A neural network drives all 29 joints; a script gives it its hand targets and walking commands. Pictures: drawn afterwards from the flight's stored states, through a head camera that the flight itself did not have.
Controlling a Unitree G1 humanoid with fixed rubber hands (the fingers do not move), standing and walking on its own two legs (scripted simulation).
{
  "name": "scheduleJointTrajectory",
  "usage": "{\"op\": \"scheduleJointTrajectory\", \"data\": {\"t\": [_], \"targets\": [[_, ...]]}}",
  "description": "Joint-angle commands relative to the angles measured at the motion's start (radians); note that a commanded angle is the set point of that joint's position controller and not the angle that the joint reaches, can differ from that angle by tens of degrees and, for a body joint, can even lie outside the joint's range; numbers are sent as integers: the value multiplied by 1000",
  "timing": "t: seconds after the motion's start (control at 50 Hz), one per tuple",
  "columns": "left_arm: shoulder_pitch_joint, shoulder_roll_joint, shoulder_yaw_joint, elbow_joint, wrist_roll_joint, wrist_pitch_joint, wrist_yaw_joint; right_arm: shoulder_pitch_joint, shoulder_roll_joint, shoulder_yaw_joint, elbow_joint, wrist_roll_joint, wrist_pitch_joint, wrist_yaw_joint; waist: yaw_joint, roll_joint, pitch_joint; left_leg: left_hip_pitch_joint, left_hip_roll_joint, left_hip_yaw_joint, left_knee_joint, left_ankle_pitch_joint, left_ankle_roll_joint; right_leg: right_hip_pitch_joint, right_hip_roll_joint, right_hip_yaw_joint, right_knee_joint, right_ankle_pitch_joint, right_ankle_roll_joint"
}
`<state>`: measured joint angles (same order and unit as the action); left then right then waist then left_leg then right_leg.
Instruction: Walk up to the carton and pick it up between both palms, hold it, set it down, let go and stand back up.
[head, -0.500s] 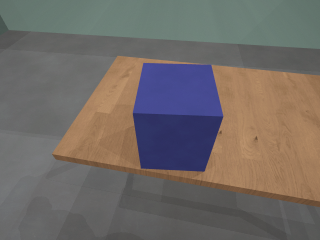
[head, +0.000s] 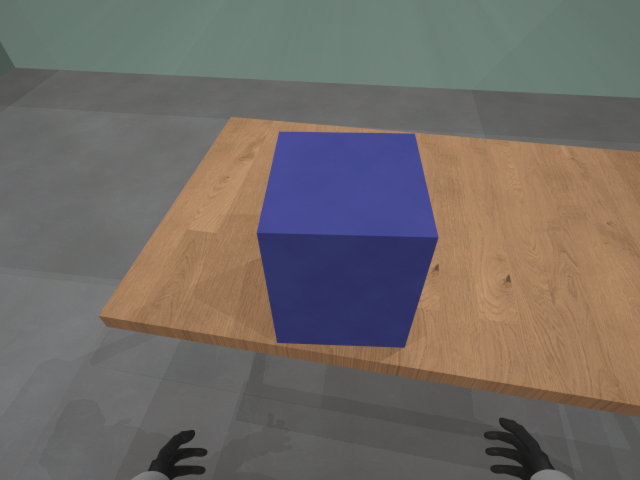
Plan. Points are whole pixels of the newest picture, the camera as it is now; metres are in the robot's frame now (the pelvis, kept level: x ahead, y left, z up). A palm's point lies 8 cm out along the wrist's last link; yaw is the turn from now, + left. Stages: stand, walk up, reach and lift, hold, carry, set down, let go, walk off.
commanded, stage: reach and lift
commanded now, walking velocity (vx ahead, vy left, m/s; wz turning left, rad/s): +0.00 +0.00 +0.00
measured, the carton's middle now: (343, 242) +0.45 -0.02 +0.04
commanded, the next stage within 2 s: none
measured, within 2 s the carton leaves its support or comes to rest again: neither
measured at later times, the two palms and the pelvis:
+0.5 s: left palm out of the picture +0.14 +0.22 -0.07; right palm out of the picture +0.13 -0.23 -0.07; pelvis -0.01 +0.00 +0.00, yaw +0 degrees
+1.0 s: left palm (150, 456) +0.18 +0.21 -0.02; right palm (540, 472) +0.16 -0.22 -0.02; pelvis -0.03 +0.00 +0.00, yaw +0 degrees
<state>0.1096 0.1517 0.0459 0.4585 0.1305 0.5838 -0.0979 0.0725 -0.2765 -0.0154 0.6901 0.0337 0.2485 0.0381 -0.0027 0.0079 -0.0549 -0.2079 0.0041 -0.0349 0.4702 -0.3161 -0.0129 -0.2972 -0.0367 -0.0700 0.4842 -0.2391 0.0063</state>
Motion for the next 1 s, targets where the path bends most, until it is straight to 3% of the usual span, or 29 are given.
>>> {"op": "scheduleJointTrajectory", "data": {"t": [0.0, 0.12, 0.2, 0.3, 0.42, 0.52, 0.62, 0.78, 0.98], "targets": [[-129, 186, 44, -170, -66, -134, 62, -52, -5, -37, -225, -53, -113, 3, 4, 6, -151, -5, 85, -24, -26, 368, 34, 151, -96, 54, -5, 356, -38], [-142, 214, 3, -161, -160, -197, 74, -15, 47, -74, -277, -81, -167, -31, 3, 12, -170, 8, 81, -24, -29, 285, 33, 138, -95, 66, -27, 286, -48], [-17, 177, -11, -120, -158, -177, 53, 91, 50, -53, -257, -57, -137, -65, 3, -20, -138, -16, 85, -28, -36, 254, 31, 124, -93, 65, -44, 255, -44], [94, 147, 3, -157, -128, -161, 37, 163, 21, -45, -298, -36, -117, -74, 4, -42, -58, -73, 93, -35, -53, 234, 30, 90, -88, 60, -54, 226, -34], [44, 159, 15, -253, -134, -260, 81, 167, 51, -34, -407, -29, -180, -59, 5, 5, -25, -103, 91, -41, -78, 183, 34, 65, -83, 65, -64, 137, -31], [67, 157, -9, -318, -172, -342, 109, 227, 80, -33, -477, -10, -228, -62, 6, 57, -93, -71, 88, -39, -81, 185, 32, 87, -82, 66, -51, 140, -32], [106, 163, -21, -327, -200, -370, 105, 269, 81, -43, -519, -3, -241, -76, 5, 25, -82, -80, 87, -37, -78, 160, 32, 70, -84, 68, -64, 122, -30], [4, 175, -26, -315, -248, -375, 101, 175, 72, -59, -600, 0, -213, -87, 4, -37, -20, -124, 79, -39, -82, 92, 34, 25, -86, 85, -113, 8, -25], [-114, 191, -19, -312, -283, -429, 107, 79, 73, -48, -602, 48, -208, -76, 6, 28, -94, -114, 82, -40, -87, 104, 30, 59, -85, 78, -79, 54, -29]]}}
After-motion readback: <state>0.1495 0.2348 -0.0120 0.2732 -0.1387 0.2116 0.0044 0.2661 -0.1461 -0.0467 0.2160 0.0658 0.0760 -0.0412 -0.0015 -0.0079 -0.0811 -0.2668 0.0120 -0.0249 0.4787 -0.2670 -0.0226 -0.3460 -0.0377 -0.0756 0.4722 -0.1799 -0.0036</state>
